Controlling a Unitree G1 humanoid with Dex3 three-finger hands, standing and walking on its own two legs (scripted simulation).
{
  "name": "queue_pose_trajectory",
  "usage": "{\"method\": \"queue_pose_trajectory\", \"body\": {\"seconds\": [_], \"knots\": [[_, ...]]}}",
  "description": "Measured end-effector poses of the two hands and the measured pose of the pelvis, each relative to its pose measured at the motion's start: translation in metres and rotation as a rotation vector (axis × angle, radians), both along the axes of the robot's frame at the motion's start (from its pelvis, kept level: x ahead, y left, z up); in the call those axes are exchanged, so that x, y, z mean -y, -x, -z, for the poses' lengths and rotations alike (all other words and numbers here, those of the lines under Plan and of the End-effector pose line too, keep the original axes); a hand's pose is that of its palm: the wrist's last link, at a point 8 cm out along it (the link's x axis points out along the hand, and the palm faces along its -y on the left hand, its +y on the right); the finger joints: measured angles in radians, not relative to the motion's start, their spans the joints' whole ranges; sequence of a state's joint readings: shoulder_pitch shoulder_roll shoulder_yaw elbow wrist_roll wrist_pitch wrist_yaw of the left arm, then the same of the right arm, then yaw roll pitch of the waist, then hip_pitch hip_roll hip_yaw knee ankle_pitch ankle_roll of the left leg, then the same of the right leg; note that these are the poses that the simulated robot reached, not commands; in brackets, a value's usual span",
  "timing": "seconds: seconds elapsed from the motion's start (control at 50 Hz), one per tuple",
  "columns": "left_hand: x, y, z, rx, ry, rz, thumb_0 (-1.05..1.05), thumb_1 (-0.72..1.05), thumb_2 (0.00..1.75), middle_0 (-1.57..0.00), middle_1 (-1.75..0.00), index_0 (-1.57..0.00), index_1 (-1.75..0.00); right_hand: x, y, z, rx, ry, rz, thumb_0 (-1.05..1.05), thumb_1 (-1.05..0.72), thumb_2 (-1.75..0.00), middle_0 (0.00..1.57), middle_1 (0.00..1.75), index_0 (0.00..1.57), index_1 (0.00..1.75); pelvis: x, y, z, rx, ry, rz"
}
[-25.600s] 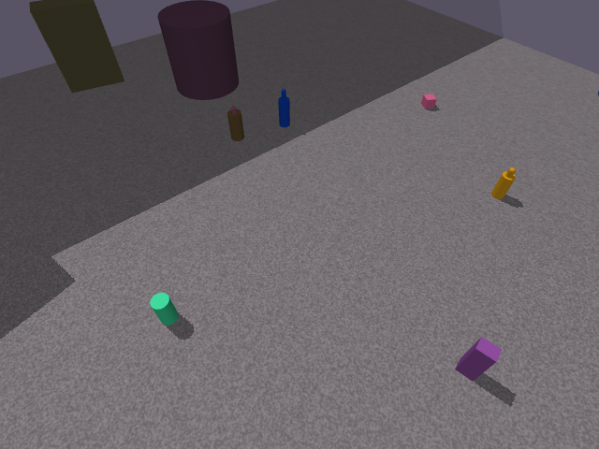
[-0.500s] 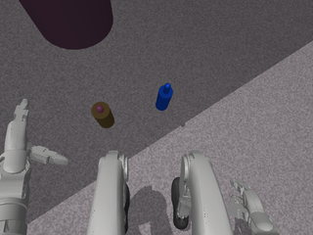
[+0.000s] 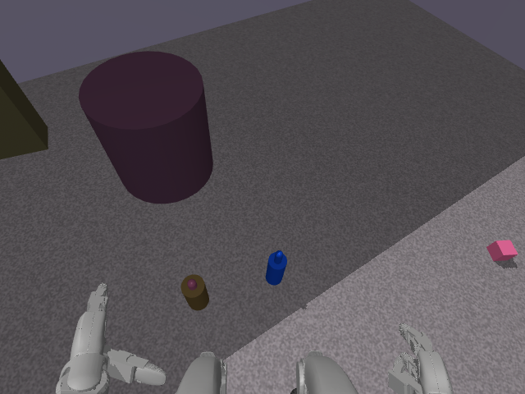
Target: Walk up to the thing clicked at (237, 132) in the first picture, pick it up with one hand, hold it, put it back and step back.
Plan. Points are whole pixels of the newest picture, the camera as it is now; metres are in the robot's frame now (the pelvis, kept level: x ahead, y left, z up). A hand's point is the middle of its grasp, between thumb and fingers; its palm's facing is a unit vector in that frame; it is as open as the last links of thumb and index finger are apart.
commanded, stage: home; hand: left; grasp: from the side
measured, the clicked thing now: (195, 291) +0.43 +0.20 -0.58
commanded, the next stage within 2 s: stand in 1.88 s
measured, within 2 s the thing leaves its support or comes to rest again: neither
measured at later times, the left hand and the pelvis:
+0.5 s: hand (128, 359) +0.18 +0.19 -0.02, palm faces +0.13 -0.95 -0.29, open 17.6 cm; pelvis +0.02 +0.00 +0.04, yaw +1 degrees
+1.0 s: hand (133, 365) +0.17 +0.18 -0.02, palm faces +0.11 -0.95 -0.29, open 17.5 cm; pelvis +0.01 -0.01 +0.04, yaw +1 degrees
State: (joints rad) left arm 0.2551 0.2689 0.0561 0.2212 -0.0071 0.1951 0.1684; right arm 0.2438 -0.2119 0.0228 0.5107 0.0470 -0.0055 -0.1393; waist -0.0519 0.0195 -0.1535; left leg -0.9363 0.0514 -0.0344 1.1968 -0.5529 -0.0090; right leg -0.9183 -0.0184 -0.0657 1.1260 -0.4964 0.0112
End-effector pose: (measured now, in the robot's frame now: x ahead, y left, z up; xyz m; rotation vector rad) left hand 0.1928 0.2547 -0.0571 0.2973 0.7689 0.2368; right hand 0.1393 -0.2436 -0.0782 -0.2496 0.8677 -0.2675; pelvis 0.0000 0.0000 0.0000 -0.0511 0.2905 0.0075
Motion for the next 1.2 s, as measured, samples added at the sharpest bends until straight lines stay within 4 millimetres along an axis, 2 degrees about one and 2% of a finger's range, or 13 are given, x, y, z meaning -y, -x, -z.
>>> {"method": "queue_pose_trajectory", "body": {"seconds": [0.14, 0.26, 0.44, 0.88, 1.2], "knots": [[0.014, 0.017, -0.049, 0.029, 0.015, 0.012, -0.01, -0.56, 0.05, -0.06, -0.06, -0.05, -0.05, -0.011, -0.013, -0.032, 0.095, -0.018, 0.009, 0.01, -0.89, -0.90, 0.20, 0.30, 0.20, 0.30, -0.004, -0.014, -0.027, 0.078, -0.004, -0.002], [0.021, 0.029, -0.069, 0.053, 0.035, 0.006, -0.01, -0.57, 0.04, -0.06, -0.05, -0.05, -0.05, -0.016, -0.030, -0.050, 0.176, -0.019, -0.017, 0.01, -0.89, -0.90, 0.20, 0.30, 0.20, 0.30, -0.004, -0.018, -0.036, 0.121, -0.007, -0.005], [0.022, 0.038, -0.067, 0.028, 0.055, -0.018, -0.01, -0.57, 0.04, -0.06, -0.05, -0.05, -0.05, -0.014, -0.041, -0.062, 0.219, 0.007, -0.066, 0.01, -0.89, -0.90, 0.20, 0.30, 0.20, 0.30, -0.002, -0.016, -0.040, 0.147, -0.011, -0.013], [0.029, 0.041, -0.069, 0.026, 0.051, -0.002, -0.01, -0.56, 0.05, -0.06, -0.06, -0.05, -0.05, -0.006, -0.015, -0.055, 0.182, -0.001, -0.041, 0.01, -0.89, -0.90, 0.20, 0.30, 0.20, 0.30, 0.004, -0.009, -0.044, 0.173, -0.017, -0.009], [0.031, 0.047, -0.069, 0.026, 0.057, -0.005, -0.01, -0.53, 0.06, -0.06, -0.06, -0.05, -0.06, -0.003, -0.017, -0.058, 0.200, 0.008, -0.053, 0.01, -0.90, -0.90, 0.20, 0.30, 0.20, 0.30, 0.006, -0.005, -0.044, 0.170, -0.021, -0.009]]}}
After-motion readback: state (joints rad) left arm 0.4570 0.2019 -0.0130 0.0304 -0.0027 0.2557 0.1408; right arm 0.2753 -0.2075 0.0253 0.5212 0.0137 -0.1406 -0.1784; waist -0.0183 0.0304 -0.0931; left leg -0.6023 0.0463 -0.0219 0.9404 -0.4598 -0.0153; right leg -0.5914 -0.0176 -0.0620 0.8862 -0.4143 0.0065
